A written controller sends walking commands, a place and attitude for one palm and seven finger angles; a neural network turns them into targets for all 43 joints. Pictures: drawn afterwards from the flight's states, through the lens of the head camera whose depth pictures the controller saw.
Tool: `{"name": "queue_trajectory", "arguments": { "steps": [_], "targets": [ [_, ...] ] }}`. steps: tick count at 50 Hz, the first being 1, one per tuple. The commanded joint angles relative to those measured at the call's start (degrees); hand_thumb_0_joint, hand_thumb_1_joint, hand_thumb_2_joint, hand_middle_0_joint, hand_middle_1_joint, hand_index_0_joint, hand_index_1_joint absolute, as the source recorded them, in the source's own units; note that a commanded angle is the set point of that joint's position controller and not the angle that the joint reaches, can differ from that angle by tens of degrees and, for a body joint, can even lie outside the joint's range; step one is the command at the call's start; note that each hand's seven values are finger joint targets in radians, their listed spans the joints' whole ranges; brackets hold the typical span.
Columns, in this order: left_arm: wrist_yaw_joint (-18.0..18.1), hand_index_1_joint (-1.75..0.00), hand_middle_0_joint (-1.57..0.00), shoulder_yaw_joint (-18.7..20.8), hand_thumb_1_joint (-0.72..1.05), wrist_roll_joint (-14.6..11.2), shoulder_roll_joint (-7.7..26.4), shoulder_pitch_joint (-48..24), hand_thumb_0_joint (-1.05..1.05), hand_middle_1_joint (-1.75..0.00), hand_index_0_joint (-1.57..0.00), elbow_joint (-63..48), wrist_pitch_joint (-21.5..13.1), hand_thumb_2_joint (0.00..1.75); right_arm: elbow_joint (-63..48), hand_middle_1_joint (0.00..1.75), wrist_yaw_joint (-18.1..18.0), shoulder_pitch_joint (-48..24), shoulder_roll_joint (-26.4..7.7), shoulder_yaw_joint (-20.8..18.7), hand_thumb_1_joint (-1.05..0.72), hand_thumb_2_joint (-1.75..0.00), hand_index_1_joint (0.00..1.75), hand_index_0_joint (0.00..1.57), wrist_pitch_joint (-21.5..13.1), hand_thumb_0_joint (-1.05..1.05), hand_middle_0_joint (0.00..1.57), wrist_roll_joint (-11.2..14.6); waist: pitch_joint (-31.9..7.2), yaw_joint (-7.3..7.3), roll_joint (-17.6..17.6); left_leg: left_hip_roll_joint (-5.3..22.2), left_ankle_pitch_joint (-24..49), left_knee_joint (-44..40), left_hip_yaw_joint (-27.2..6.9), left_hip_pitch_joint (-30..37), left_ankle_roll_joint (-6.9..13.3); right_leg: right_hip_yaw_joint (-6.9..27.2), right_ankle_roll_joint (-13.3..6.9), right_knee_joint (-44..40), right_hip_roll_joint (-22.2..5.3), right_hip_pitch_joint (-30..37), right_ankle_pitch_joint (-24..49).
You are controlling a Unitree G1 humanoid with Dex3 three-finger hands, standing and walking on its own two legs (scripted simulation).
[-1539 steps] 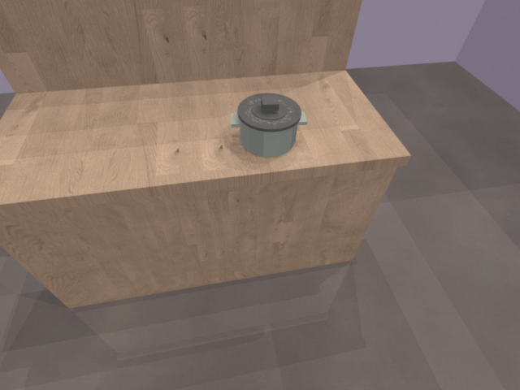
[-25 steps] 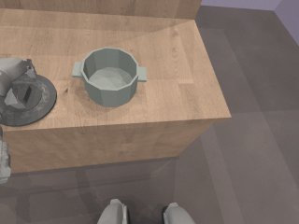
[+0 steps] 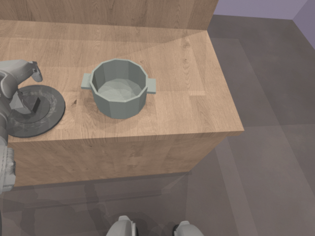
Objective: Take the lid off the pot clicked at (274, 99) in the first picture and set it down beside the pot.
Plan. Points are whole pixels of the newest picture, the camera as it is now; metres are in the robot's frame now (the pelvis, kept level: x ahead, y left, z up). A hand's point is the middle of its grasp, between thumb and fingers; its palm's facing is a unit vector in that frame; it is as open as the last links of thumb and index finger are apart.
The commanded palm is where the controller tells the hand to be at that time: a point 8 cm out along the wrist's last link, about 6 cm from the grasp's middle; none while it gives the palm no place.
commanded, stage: raise the empty hand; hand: left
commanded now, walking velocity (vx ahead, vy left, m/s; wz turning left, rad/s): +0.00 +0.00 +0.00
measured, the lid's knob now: (28, 104) +0.47 +0.34 -0.04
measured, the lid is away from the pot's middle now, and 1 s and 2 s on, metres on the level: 0.26 0.26 0.26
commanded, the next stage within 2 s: draw the hand back to the body in 0.96 s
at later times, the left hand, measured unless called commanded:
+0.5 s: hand (5, 79) +0.46 +0.34 +0.08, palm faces -0.44 -0.14 -0.89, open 11.0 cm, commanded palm +0.51 +0.32 +0.15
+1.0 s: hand out of the picture +0.46 +0.34 +0.12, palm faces -0.43 -0.13 -0.90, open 11.0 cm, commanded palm +0.50 +0.33 +0.18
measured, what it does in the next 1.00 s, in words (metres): stands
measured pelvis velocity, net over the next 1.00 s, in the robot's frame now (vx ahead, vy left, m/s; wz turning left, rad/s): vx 0.02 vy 0.00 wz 0.02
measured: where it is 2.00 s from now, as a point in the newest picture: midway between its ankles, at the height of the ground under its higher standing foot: outside the picture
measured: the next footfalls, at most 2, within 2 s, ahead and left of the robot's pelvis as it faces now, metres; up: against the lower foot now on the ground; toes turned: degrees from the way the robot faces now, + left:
none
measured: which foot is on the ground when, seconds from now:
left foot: down 0.00-1.00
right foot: down 0.00-1.00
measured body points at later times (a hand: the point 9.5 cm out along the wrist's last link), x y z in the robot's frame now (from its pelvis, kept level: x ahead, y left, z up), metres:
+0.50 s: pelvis +0.02 +0.00 +0.02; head +0.11 +0.04 +0.46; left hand +0.48 +0.34 +0.13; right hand +0.02 -0.29 -0.09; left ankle +0.03 +0.04 -0.69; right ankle +0.02 -0.21 -0.69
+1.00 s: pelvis +0.02 +0.00 +0.03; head +0.10 +0.03 +0.47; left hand +0.48 +0.34 +0.17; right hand +0.05 -0.29 -0.08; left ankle +0.03 +0.04 -0.69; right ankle +0.02 -0.21 -0.69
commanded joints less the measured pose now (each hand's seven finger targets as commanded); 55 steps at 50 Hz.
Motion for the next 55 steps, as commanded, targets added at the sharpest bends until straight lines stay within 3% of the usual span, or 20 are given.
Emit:
{"name": "queue_trajectory", "arguments": {
  "steps": [1, 4, 8, 10, 13, 14, 15, 17, 21, 23, 26, 31, 33, 34, 37, 40, 45, 52, 53, 55],
  "targets": [
    [1.07, -0.91, -0.32, 4.91, 0.03, -1.09, 18.48, -24.89, 0.00, -0.91, -0.32, -11.06, -1.06, 0.56, -2.59, 0.30, -1.61, 8.67, -12.10, -3.74, -0.90, -0.90, 0.30, 0.20, -1.21, 0.00, 0.20, -0.16, -24.59, -0.77, 9.53, 2.42, 22.04, -8.56, -7.08, 37.32, -4.27, -5.57, -1.89, -4.20, 5.02, -5.34, 4.05],
    [0.62, -0.91, -0.32, 5.20, 0.03, -1.17, 20.05, -24.82, 0.00, -0.91, -0.32, -10.29, -1.41, 0.56, -2.61, 0.30, -1.83, 8.49, -12.41, -3.50, -0.90, -0.90, 0.30, 0.20, -1.34, 0.00, 0.20, -0.05, -22.35, -0.77, 7.94, 2.11, 18.26, -9.29, -5.84, 34.35, -3.51, -5.49, -1.65, -4.96, 4.99, -3.45, 3.63],
    [-0.01, -0.91, -0.32, 4.77, 0.03, -0.86, 19.67, -23.47, 0.00, -0.91, -0.32, -8.99, -1.87, 0.56, -2.71, 0.30, -1.82, 8.15, -12.27, -3.40, -0.90, -0.90, 0.30, 0.20, -1.51, 0.00, 0.20, 0.08, -20.25, -0.15, 10.66, 2.13, 20.83, -9.71, -5.62, 35.26, -4.11, -5.91, -2.02, -5.30, 4.88, -3.85, 4.01],
    [-0.41, -0.91, -0.32, 5.07, 0.03, -1.07, 19.87, -23.90, 0.00, -0.91, -0.32, -10.40, -1.96, 0.56, -2.68, 0.30, -1.76, 8.17, -12.38, -3.76, -0.90, -0.90, 0.30, 0.20, -1.45, 0.00, 0.20, 0.11, -21.07, -0.05, 10.21, 2.32, 21.41, -10.16, -5.86, 36.54, -4.14, -5.86, -1.97, -5.90, 4.81, -3.11, 4.54],
    [-1.58, -0.91, -0.32, 6.07, 0.03, -1.61, 20.28, -25.33, 0.00, -0.91, -0.32, -16.08, -2.82, 0.56, -2.40, 0.30, -1.68, 8.61, -11.99, -4.56, -0.90, -0.90, 0.30, 0.20, -1.24, 0.00, 0.20, -0.36, -26.83, 0.70, 13.91, 2.53, 31.00, -9.82, -6.29, 43.61, -5.15, -5.77, -2.00, -6.79, 4.83, -1.54, 7.61],
    [-1.84, -0.91, -0.32, 6.19, 0.03, -1.93, 19.88, -23.48, 0.00, -0.91, -0.32, -14.84, -2.87, 0.56, -2.49, 0.30, -1.75, 8.65, -11.86, -4.60, -0.90, -0.90, 0.30, 0.20, -1.17, 0.00, 0.20, -0.28, -26.57, 0.43, 11.76, 2.38, 31.08, -9.91, -6.00, 43.27, -4.96, -5.86, -1.77, -7.03, 5.07, -0.89, 7.91],
    [-2.18, -0.91, -0.32, 6.04, 0.03, -2.50, 19.75, -22.20, 0.00, -0.91, -0.32, -11.82, -2.64, 0.56, -2.30, 0.30, -1.82, 8.34, -12.09, -4.41, -0.90, -0.90, 0.30, 0.20, -1.16, 0.00, 0.20, 0.00, -23.51, -0.01, 8.59, 2.29, 27.72, -10.12, -5.33, 40.31, -4.25, -5.85, -1.53, -7.46, 4.94, -0.58, 7.47],
    [-2.63, -0.91, -0.32, 6.07, 0.03, -3.10, 20.33, -23.10, 0.00, -0.91, -0.32, -12.23, -2.83, 0.56, -2.15, 0.30, -2.03, 8.20, -12.35, -4.29, -0.90, -0.90, 0.30, 0.20, -1.05, 0.00, 0.20, 0.16, -22.33, -0.01, 7.97, 2.04, 26.49, -11.31, -5.22, 39.36, -3.89, -5.62, -1.49, -8.03, 4.85, 0.51, 7.44],
    [-3.35, -0.91, -0.32, 2.33, 0.03, -2.77, 16.22, -25.77, 0.00, -0.91, -0.32, -13.58, -3.02, 0.56, -1.36, 0.30, -1.73, 7.83, -12.21, -4.45, -0.90, -0.90, 0.30, 0.20, -1.61, 0.00, 0.20, 0.35, -19.16, -0.02, 10.63, 2.64, 25.83, -12.61, -6.07, 41.46, -4.43, -5.90, -2.00, -9.05, 4.66, -2.03, 5.62],
    [-3.27, -0.91, -0.32, 6.43, 0.03, -2.70, 21.67, -24.13, 0.00, -0.91, -0.32, -13.17, -3.47, 0.56, -1.83, 0.30, -2.06, 7.99, -12.26, -4.18, -0.90, -0.90, 0.30, 0.20, -1.65, 0.00, 0.20, 0.34, -21.70, 0.65, 8.96, 1.96, 26.96, -12.25, -5.11, 40.87, -3.72, -5.24, -1.84, -9.42, 4.74, 2.19, 8.04],
    [-3.65, -0.91, -0.32, 4.81, 0.03, -3.43, 19.91, -25.83, 0.00, -0.91, -0.32, -14.68, -3.35, 0.56, -1.82, 0.30, -2.03, 7.41, -12.27, -4.16, -0.90, -0.90, 0.30, 0.20, -1.97, 0.00, 0.20, 0.49, -21.75, 0.67, 9.86, 1.92, 27.67, -13.19, -4.79, 40.94, -3.91, -5.21, -1.86, -9.87, 4.26, 3.37, 9.33],
    [-3.37, -0.91, -0.32, 7.73, 0.03, -2.81, 23.65, -25.69, 0.00, -0.91, -0.32, -16.03, -3.15, 0.56, -2.53, 0.30, -1.94, 6.73, -12.31, -4.17, -0.90, -0.90, 0.30, 0.20, -2.25, 0.00, 0.20, 0.33, -23.46, 1.87, 10.92, 1.79, 30.47, -13.89, -4.98, 43.17, -4.36, -5.24, -2.01, -10.75, 4.15, 5.73, 10.62],
    [-3.68, -0.91, -0.32, 5.71, 0.03, -2.84, 20.55, -26.15, 0.00, -0.91, -0.32, -16.34, -2.64, 0.56, -2.47, 0.30, -1.73, 6.57, -11.87, -4.47, -0.90, -0.90, 0.30, 0.20, -2.19, 0.00, 0.20, 0.17, -23.44, 1.47, 12.58, 1.99, 33.26, -14.02, -5.32, 45.70, -4.96, -5.60, -1.84, -11.33, 4.30, 4.57, 10.78],
    [-3.94, -0.91, -0.32, 5.35, 0.03, -3.22, 19.57, -24.86, 0.00, -0.91, -0.32, -15.43, -2.38, 0.56, -2.54, 0.30, -1.60, 6.52, -11.81, -4.58, -0.90, -0.90, 0.30, 0.20, -2.19, 0.00, 0.20, 0.22, -22.73, 1.40, 10.14, 1.97, 33.08, -14.24, -5.16, 45.40, -4.72, -5.63, -1.64, -11.73, 4.49, 4.93, 10.89],
    [-4.90, -0.91, -0.32, 5.81, 0.03, -3.84, 20.48, -24.47, 0.00, -0.91, -0.32, -14.95, -2.00, 0.56, -2.66, 0.30, -1.38, 6.20, -12.05, -4.56, -0.90, -0.90, 0.30, 0.20, -2.15, 0.00, 0.20, 0.38, -21.94, 1.62, 8.62, 1.75, 31.70, -15.20, -4.79, 44.74, -4.26, -5.38, -1.51, -12.48, 4.35, 6.57, 10.90],
    [-5.81, -0.91, -0.32, 3.72, 0.03, -4.13, 18.26, -24.19, 0.00, -0.91, -0.32, -13.12, -1.58, 0.56, -2.55, 0.30, -1.31, 5.62, -12.00, -4.54, -0.90, -0.90, 0.30, 0.20, -2.23, 0.00, 0.20, 0.67, -18.77, 1.27, 6.66, 1.62, 28.09, -16.01, -4.45, 42.86, -3.63, -5.48, -1.51, -13.34, 4.17, 6.68, 9.92],
    [-6.74, -0.91, -0.32, 1.57, 0.03, -4.18, 16.62, -26.77, 0.00, -0.91, -0.32, -13.59, -1.80, 0.56, -2.33, 0.30, -1.55, 5.21, -12.16, -4.35, -0.90, -0.90, 0.30, 0.20, -2.51, 0.00, 0.20, 0.78, -16.97, 0.80, 7.29, 1.88, 25.07, -17.45, -5.14, 43.47, -3.78, -5.49, -1.56, -14.12, 4.05, 5.52, 7.60],
    [-6.00, -0.91, -0.32, 5.47, 0.03, -3.70, 20.79, -26.78, 0.00, -0.91, -0.32, -16.39, -2.56, 0.56, -2.86, 0.30, -1.70, 5.27, -12.08, -4.43, -0.90, -0.90, 0.30, 0.20, -2.55, 0.00, 0.20, 0.24, -21.55, 1.89, 7.22, 1.35, 29.01, -17.35, -4.78, 44.56, -3.71, -5.09, -1.68, -13.95, 4.03, 9.28, 10.92],
    [-6.02, -0.91, -0.32, 3.60, 0.03, -3.79, 18.19, -26.07, 0.00, -0.91, -0.32, -14.26, -2.22, 0.56, -2.74, 0.30, -1.68, 5.03, -11.87, -4.45, -0.90, -0.90, 0.30, 0.20, -2.70, 0.00, 0.20, 0.31, -19.84, 1.46, 7.21, 1.38, 27.87, -17.28, -4.41, 44.11, -3.52, -5.13, -1.57, -14.19, 3.96, 7.96, 10.35],
    [-5.87, -0.91, -0.32, 4.27, 0.03, -3.82, 18.76, -24.94, 0.00, -0.91, -0.32, -14.42, -1.90, 0.56, -3.16, 0.30, -1.36, 4.45, -11.91, -4.46, -0.90, -0.90, 0.30, 0.20, -2.62, 0.00, 0.20, 0.39, -18.34, 2.04, 7.64, 1.43, 25.57, -18.11, -4.67, 43.43, -3.68, -5.35, -1.75, -14.52, 3.84, 8.04, 8.58]
  ]
}}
